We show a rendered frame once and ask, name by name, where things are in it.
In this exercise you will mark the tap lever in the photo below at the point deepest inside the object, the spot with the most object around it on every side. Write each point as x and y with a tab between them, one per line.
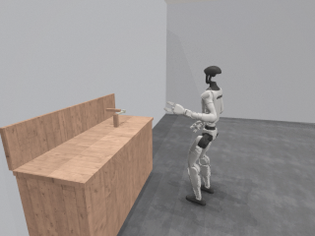
123	111

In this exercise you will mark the robot right thigh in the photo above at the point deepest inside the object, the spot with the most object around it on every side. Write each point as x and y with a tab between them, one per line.
203	159

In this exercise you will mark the counter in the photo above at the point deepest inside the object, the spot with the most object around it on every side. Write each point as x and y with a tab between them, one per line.
79	169

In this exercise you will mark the robot right upper arm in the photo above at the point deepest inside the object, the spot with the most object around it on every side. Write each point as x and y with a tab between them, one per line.
221	106

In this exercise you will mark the robot right hand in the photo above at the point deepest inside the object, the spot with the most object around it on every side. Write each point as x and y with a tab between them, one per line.
197	128

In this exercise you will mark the robot right shin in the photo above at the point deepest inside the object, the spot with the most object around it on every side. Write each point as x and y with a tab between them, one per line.
206	173

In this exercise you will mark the robot left forearm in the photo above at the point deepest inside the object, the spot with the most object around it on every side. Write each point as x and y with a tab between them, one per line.
199	116

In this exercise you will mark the robot left hand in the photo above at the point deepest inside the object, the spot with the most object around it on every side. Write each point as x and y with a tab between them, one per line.
177	109

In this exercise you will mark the robot left upper arm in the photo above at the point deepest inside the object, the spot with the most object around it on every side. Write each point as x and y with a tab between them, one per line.
207	97

